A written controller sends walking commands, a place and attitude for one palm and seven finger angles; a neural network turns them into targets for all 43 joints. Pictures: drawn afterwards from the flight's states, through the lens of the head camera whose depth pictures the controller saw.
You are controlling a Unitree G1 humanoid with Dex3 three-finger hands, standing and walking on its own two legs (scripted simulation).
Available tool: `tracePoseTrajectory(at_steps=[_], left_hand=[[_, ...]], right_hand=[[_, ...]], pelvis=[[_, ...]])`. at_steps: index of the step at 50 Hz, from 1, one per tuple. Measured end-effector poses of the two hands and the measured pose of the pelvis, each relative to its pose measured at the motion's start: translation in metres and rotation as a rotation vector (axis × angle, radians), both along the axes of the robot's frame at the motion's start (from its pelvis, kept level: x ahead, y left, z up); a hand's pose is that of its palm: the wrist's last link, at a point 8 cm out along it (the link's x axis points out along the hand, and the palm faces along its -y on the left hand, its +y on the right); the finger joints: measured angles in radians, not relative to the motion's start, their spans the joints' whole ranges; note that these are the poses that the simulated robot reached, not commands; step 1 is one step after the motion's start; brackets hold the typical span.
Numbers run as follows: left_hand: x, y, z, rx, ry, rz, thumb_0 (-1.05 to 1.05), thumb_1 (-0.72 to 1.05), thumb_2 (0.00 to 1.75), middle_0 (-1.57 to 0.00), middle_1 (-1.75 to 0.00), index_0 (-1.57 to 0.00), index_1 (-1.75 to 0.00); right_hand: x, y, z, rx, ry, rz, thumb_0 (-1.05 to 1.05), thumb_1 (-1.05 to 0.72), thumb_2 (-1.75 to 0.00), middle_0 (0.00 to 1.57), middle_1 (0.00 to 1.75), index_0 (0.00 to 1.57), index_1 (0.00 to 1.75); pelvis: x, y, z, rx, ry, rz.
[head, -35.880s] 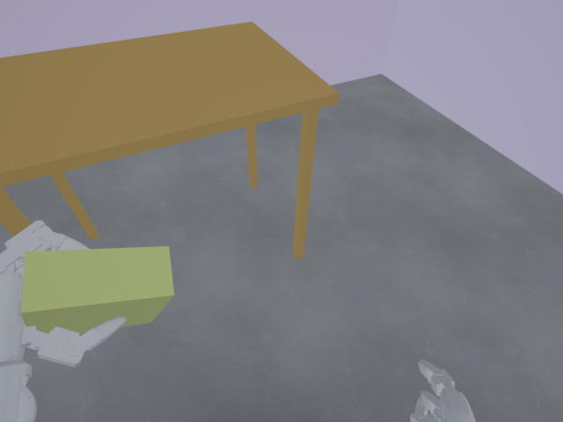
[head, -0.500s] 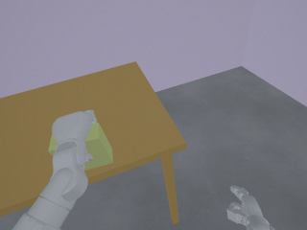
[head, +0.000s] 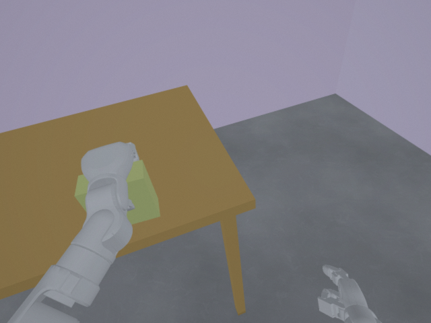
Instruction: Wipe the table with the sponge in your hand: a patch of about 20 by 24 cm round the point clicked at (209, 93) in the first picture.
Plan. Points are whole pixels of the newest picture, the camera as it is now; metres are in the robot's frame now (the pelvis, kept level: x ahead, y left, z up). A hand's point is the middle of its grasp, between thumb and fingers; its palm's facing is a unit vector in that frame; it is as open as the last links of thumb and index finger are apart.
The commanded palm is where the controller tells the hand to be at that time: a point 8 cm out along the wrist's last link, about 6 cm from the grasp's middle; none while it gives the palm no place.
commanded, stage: wipe forward along the third lane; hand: left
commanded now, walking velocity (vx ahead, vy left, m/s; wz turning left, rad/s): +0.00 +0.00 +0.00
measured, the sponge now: (125, 203) +0.32 +0.25 +0.07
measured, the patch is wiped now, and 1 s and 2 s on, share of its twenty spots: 0.55 0.80 0.95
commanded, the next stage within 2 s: wipe back along the third lane in 1.36 s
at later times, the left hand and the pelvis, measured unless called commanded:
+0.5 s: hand (126, 162) +0.38 +0.25 +0.13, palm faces -0.03 -0.01 -1.00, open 9.8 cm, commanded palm +0.36 +0.26 +0.16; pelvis +0.00 -0.01 +0.00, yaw +0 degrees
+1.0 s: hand (121, 146) +0.44 +0.28 +0.13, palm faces -0.09 -0.01 -1.00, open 9.8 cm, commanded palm +0.42 +0.29 +0.16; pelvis +0.01 +0.00 +0.00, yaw -1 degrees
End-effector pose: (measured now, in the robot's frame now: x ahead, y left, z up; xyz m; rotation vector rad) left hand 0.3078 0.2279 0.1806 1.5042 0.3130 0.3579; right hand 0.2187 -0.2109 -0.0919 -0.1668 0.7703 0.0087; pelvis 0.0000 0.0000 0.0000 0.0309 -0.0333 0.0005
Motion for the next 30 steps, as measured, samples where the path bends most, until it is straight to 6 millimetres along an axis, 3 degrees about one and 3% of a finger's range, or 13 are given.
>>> tracePoseTrajectory(at_steps=[30], left_hand=[[0.067,0.014,0.0,0.037,0.081,-0.017,0.01,-0.54,1.07,-0.79,-1.37,-0.82,-1.34]], right_hand=[[-0.079,-0.05,-0.028,-0.081,0.186,-0.159,0.01,-0.9,-0.9,0.2,0.3,0.2,0.29]], pelvis=[[-0.003,-0.009,-0.003,-0.004,0.075,-0.008]])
